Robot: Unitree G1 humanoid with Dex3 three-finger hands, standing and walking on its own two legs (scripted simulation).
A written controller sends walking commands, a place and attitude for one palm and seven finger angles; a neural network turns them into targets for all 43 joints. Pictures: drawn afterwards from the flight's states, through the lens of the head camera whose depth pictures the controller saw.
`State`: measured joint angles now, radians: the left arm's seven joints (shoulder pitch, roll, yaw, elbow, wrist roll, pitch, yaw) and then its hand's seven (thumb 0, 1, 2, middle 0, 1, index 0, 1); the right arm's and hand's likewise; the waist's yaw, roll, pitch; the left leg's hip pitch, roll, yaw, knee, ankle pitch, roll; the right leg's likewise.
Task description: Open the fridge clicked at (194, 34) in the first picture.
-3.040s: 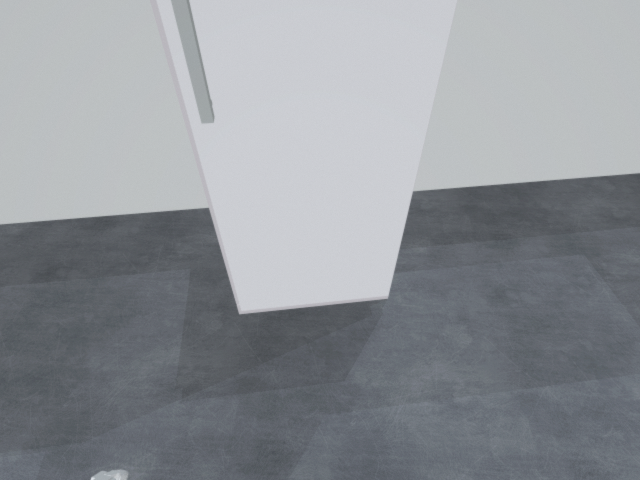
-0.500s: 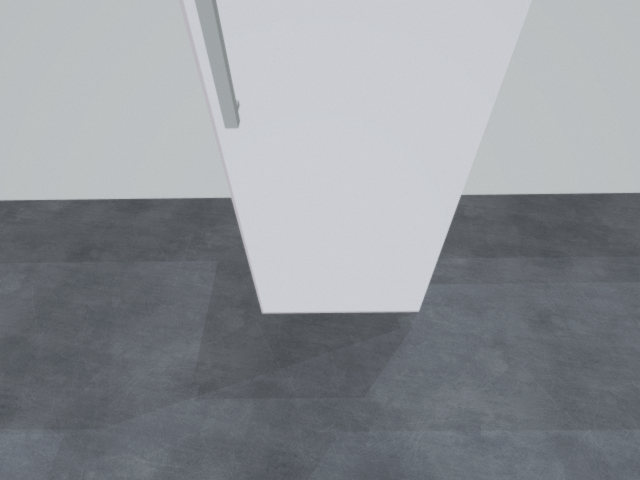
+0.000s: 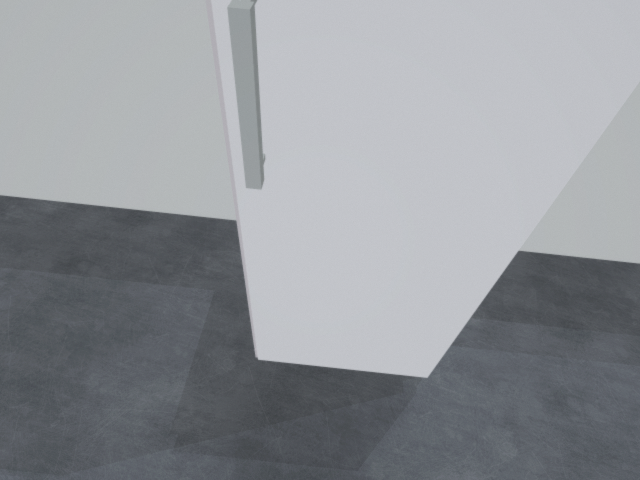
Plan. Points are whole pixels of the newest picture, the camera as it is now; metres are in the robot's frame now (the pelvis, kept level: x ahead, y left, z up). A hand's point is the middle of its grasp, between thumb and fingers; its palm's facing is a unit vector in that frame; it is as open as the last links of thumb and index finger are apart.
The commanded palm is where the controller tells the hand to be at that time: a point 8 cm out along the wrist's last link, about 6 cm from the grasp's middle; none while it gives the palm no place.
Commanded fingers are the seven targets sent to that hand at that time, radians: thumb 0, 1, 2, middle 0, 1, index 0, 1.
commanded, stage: come to a stop and stand still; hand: left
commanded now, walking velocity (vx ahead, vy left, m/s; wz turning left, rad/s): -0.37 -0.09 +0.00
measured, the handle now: (253, 101) +0.51 +0.16 +0.21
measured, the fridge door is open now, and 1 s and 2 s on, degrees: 0 0 0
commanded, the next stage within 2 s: look again from close up in 1.40 s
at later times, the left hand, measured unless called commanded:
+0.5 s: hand out of the picture +0.08 +0.18 -0.16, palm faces +0.08 -0.97 -0.22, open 7.4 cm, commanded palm none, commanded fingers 0.00 0.90 0.90 -0.20 -0.30 -0.20 -0.30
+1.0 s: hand out of the picture -0.05 +0.17 -0.17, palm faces +0.04 -0.98 -0.18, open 7.4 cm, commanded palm none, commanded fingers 0.00 0.90 0.90 -0.20 -0.30 -0.20 -0.30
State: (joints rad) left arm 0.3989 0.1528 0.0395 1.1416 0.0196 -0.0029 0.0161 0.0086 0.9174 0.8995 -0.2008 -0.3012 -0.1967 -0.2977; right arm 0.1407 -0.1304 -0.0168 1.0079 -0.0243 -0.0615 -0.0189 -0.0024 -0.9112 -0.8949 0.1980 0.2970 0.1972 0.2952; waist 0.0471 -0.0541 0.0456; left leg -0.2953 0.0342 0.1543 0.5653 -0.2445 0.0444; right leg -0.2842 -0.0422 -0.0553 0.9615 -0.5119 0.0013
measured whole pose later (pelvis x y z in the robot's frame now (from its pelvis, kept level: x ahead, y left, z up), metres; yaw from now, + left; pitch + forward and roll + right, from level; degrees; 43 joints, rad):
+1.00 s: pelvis -0.03 +0.01 +0.01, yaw +1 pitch -2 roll +0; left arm 0.30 0.14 -0.01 1.14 0.02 -0.01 0.04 0.01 0.91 0.90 -0.20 -0.30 -0.20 -0.30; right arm 0.28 -0.15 -0.01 1.10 -0.01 -0.01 -0.02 0.01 -0.92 -0.89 0.20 0.30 0.20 0.30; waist 0.01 0.00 0.04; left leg -0.17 0.00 0.07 0.47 -0.27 0.03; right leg -0.24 -0.04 -0.02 0.45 -0.18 0.02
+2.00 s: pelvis -0.05 -0.02 +0.01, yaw +3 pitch -3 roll +0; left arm 0.30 0.15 0.00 1.09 0.02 -0.01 0.02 0.01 0.91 0.90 -0.20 -0.30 -0.20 -0.30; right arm 0.33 -0.14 0.01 1.11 -0.02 -0.01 -0.01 0.00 -0.91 -0.89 0.20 0.30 0.20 0.30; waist 0.00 -0.01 0.02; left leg -0.18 0.01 0.03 0.44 -0.21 0.00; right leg -0.24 -0.03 -0.06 0.43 -0.15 -0.01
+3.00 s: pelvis -0.04 -0.02 +0.01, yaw +2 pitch -2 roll +1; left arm 0.34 0.11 0.02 1.09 0.02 -0.01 0.03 0.01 0.91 0.90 -0.20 -0.30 -0.20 -0.30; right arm 0.35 -0.10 0.00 1.11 -0.02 -0.02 -0.02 0.00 -0.91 -0.89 0.20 0.30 0.20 0.30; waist 0.01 -0.01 0.02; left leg -0.19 0.01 0.04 0.45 -0.23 0.00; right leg -0.26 -0.03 -0.06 0.45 -0.16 -0.01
